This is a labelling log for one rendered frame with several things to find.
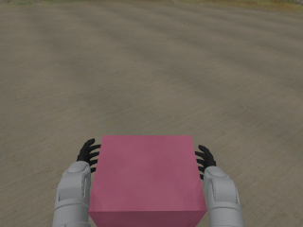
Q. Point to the carton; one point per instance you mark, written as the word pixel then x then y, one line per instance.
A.
pixel 147 181

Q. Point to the robot right forearm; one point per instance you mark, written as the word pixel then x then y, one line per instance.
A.
pixel 223 199

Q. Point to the right robot hand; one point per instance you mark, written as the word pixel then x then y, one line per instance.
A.
pixel 207 161

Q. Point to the robot left forearm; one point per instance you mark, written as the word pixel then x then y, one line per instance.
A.
pixel 72 202

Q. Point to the left robot hand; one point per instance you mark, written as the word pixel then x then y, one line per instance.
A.
pixel 85 154

